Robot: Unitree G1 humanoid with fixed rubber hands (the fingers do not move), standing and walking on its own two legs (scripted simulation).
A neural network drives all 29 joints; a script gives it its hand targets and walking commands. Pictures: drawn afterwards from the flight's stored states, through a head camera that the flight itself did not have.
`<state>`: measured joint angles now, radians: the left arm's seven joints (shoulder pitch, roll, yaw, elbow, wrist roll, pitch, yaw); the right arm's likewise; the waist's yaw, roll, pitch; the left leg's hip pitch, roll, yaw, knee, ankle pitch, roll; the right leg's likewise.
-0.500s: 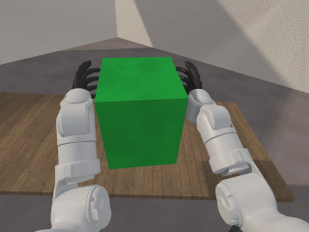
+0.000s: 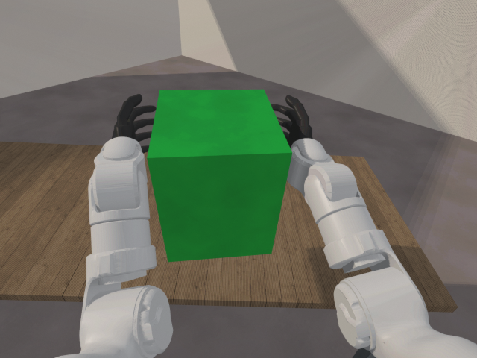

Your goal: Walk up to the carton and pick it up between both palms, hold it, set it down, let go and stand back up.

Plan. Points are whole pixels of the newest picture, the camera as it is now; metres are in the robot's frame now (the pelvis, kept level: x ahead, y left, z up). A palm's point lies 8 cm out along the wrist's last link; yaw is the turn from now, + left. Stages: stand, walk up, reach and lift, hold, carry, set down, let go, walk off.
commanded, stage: hold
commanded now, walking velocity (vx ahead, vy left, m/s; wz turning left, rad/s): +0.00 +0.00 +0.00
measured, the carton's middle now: (216, 173) +0.36 +0.00 +0.20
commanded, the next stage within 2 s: set down in 1.14 s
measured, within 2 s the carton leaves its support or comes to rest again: neither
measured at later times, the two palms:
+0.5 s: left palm (125, 146) +0.37 +0.14 +0.25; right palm (297, 144) +0.36 -0.12 +0.25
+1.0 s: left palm (125, 145) +0.37 +0.14 +0.25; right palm (297, 143) +0.36 -0.12 +0.25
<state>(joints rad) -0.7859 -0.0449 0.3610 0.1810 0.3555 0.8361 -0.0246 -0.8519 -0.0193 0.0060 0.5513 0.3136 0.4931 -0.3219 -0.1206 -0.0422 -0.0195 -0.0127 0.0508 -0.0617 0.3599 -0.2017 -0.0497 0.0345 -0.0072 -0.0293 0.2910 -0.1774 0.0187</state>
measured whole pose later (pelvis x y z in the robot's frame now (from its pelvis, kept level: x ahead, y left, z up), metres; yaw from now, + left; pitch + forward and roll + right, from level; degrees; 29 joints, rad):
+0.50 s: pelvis +0.00 +0.00 +0.00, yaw +0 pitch -9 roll -1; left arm -0.78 -0.04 0.36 0.16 0.35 0.84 -0.03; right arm -0.84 -0.01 0.00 0.53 0.32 0.50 -0.33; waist -0.12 -0.04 -0.02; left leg -0.01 0.05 -0.06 0.36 -0.20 -0.05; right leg 0.04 -0.01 -0.03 0.29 -0.17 0.02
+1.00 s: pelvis +0.00 +0.00 +0.00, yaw +0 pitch -8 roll -1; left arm -0.78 -0.05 0.36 0.16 0.36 0.84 -0.02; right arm -0.85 -0.02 0.01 0.54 0.32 0.49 -0.32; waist -0.12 -0.04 -0.02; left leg -0.01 0.05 -0.06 0.36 -0.20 -0.05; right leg 0.04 0.00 -0.03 0.28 -0.18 0.02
